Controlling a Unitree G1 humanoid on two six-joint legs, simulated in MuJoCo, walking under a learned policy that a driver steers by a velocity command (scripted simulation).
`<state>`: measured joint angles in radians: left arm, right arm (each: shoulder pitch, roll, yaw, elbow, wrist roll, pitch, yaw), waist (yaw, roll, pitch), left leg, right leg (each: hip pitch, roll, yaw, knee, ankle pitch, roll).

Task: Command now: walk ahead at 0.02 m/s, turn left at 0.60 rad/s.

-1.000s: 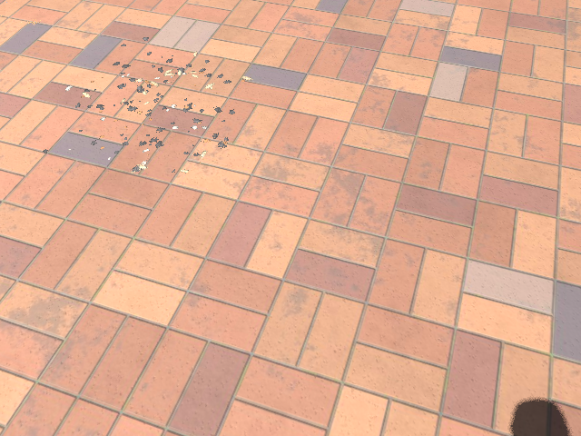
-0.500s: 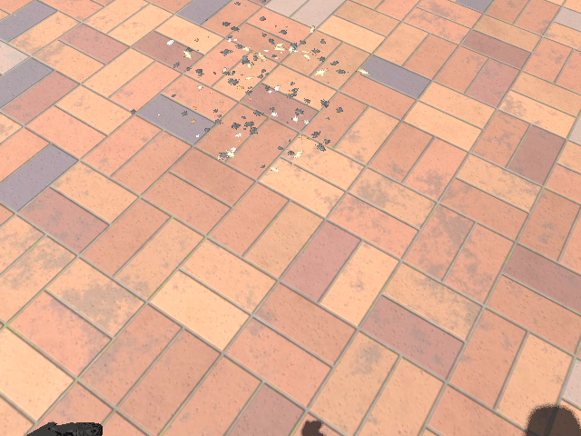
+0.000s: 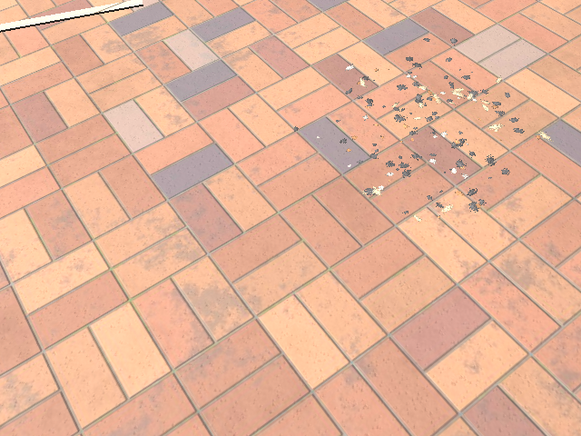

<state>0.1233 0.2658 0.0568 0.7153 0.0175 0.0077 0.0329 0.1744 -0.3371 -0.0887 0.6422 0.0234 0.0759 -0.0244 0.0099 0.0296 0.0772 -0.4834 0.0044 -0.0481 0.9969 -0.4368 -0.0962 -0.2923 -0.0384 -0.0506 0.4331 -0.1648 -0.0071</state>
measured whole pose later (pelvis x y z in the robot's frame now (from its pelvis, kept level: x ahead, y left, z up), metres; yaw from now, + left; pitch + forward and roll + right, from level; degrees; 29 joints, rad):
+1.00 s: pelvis +0.08 -0.01 +0.01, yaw -18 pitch +2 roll +3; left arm 0.39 0.28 0.06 0.78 -0.02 -0.04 0.02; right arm 0.05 -0.32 -0.09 0.77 0.01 -0.08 0.01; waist 0.06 0.03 0.02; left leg -0.57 0.03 -0.08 0.60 -0.03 -0.07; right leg -0.03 0.03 0.14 0.28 -0.28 -0.06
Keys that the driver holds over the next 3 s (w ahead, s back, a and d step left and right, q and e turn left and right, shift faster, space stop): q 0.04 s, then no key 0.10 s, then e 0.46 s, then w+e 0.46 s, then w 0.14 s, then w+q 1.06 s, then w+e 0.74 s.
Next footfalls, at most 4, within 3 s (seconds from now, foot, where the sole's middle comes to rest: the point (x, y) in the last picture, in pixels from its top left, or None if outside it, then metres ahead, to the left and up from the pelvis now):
0.14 left None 0.04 0.14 -0.78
0.66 right None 0.00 -0.08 -0.78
1.14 left None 0.34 0.06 -0.78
1.58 right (445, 411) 0.48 -0.28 -0.78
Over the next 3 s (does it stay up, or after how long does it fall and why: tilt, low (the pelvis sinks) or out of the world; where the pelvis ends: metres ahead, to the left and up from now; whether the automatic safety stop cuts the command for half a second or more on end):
stays up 1.16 -0.17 0.00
